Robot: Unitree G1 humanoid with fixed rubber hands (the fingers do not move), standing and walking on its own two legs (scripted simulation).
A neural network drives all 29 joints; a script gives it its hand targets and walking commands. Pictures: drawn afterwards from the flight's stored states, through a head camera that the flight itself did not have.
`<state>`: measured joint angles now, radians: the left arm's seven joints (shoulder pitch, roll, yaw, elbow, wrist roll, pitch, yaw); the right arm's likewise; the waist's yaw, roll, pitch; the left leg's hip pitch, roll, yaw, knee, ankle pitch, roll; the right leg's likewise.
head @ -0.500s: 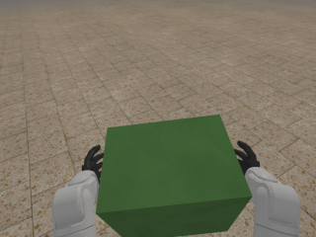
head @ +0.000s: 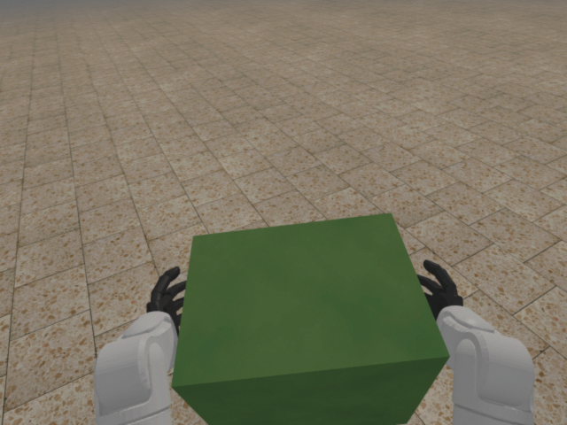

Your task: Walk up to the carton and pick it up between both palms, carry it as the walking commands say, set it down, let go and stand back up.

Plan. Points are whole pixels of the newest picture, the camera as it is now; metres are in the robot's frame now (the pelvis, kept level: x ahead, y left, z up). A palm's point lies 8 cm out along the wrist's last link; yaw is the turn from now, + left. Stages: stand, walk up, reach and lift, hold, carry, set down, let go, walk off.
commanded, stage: carry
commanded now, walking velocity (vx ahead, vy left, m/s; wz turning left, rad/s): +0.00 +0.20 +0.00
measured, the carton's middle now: (304, 333) +0.24 +0.00 +0.04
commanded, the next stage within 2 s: none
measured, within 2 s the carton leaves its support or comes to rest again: neither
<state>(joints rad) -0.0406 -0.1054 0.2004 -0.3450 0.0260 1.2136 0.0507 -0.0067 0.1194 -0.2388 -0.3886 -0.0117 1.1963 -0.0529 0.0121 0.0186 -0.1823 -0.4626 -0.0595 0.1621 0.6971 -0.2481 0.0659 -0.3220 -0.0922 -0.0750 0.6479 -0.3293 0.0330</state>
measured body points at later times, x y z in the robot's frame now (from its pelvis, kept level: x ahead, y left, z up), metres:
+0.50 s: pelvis -0.03 +0.08 +0.00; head -0.10 +0.08 +0.45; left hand +0.20 +0.26 +0.09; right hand +0.21 -0.10 +0.09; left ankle +0.04 +0.10 -0.72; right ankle -0.03 -0.09 -0.72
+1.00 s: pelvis -0.09 +0.15 +0.01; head -0.13 +0.17 +0.45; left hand +0.15 +0.34 +0.07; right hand +0.16 -0.02 +0.09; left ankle -0.05 +0.18 -0.72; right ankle -0.09 +0.00 -0.68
